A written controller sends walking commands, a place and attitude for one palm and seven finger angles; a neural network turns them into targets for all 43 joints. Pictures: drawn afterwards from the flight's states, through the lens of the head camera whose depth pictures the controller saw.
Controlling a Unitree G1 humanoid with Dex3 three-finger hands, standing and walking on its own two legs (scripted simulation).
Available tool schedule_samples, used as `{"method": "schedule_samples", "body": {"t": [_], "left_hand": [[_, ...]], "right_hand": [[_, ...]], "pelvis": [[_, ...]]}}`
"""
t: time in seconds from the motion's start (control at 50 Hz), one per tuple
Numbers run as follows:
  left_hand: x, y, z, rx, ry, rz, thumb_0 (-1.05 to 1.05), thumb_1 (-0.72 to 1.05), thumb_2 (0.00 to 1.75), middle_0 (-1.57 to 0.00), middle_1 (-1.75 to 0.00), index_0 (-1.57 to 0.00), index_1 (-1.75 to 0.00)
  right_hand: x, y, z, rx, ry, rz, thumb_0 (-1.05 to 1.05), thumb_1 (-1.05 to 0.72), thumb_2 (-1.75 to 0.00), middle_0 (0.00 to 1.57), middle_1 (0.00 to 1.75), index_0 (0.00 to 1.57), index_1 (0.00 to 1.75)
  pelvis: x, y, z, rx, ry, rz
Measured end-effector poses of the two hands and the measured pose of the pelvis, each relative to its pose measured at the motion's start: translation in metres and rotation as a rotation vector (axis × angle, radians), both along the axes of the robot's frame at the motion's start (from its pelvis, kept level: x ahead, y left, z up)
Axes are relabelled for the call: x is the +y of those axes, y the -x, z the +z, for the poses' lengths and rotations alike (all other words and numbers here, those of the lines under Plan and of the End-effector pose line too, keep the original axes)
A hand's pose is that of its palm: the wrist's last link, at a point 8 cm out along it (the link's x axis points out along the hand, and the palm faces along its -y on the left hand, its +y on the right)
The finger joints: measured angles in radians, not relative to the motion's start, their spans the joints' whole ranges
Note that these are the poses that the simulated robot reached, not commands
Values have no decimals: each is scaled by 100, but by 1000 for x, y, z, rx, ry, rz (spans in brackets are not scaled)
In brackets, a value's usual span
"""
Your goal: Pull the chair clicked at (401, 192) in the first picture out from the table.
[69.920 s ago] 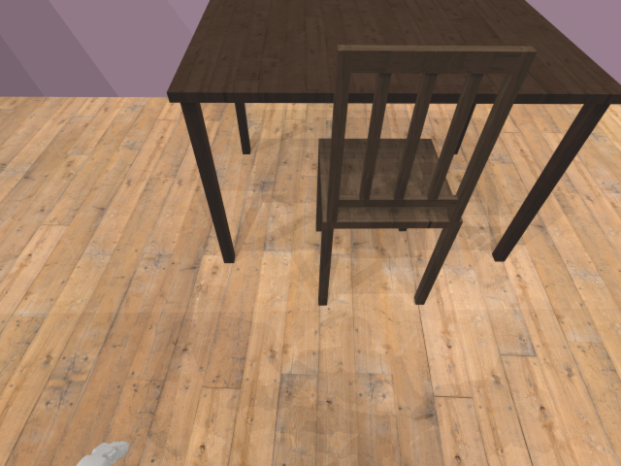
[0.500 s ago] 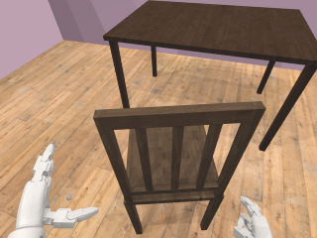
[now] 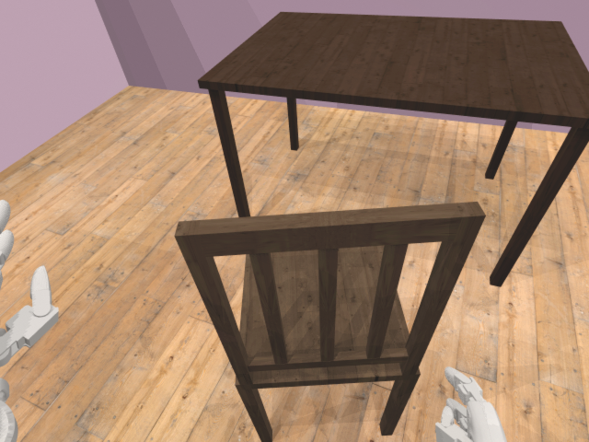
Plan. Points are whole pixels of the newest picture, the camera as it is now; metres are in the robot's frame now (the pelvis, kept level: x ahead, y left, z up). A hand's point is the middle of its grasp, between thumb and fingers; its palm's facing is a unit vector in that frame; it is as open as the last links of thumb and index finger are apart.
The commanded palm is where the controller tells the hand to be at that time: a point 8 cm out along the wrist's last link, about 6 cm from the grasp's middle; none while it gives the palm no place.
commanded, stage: draw the hand back to the body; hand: left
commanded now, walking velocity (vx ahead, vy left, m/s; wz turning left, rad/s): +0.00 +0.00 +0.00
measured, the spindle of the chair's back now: (327, 311) +0.34 +0.00 -0.05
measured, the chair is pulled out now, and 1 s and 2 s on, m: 0.55 0.55 0.55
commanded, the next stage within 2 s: step back with the hand held close in 0.28 s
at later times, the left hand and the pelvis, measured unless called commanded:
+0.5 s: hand (54, 314) +0.18 +0.27 +0.17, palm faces +0.50 -0.76 -0.42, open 7.4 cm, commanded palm +0.13 +0.30 +0.18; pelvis -0.02 +0.00 +0.00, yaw -1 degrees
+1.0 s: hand (19, 379) +0.12 +0.27 +0.16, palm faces +0.48 -0.75 -0.46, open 7.4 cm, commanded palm +0.07 +0.30 +0.18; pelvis -0.07 +0.00 -0.01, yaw -1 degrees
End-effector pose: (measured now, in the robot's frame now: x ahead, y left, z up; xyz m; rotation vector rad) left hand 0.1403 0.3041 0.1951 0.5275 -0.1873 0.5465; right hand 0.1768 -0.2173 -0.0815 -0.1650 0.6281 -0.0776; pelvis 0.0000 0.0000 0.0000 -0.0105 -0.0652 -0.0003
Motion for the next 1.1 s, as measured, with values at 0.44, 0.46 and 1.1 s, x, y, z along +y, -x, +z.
{"method": "schedule_samples", "body": {"t": [0.44,0.46,1.1], "left_hand": [[-6,4,-11,22,44,-26,1,89,90,-21,-30,-21,-30],[-5,3,-10,17,38,-33,1,89,90,-21,-30,-21,-30],[-5,71,-18,-3,-29,-81,1,89,90,-21,-30,-21,-30]], "right_hand": [[-2,8,4,-11,-6,-11,1,-91,-90,20,30,20,30],[-2,9,4,-7,-6,-7,1,-91,-90,20,30,20,30],[-10,96,0,90,65,-55,1,-91,-90,20,30,20,30]], "pelvis": [[-1,9,1,-15,-3,-10],[-1,11,1,-10,-2,-11],[3,83,-8,44,-11,-13]]}}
